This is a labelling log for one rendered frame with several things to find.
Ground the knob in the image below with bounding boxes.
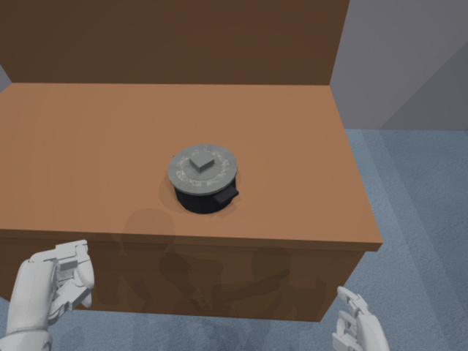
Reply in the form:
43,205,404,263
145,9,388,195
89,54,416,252
189,150,214,172

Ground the lid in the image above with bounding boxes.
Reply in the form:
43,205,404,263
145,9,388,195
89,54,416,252
167,144,238,196

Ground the left robot forearm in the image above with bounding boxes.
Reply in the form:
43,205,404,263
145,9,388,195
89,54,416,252
0,330,53,351

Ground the robot right hand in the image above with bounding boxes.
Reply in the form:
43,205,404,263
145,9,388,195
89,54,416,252
332,286,390,351

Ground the table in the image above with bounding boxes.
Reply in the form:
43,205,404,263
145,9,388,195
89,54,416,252
0,0,383,322

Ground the robot left hand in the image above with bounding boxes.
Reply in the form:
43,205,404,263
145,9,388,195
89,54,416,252
6,240,94,336

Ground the pot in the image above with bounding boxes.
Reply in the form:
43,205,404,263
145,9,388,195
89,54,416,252
174,179,239,214

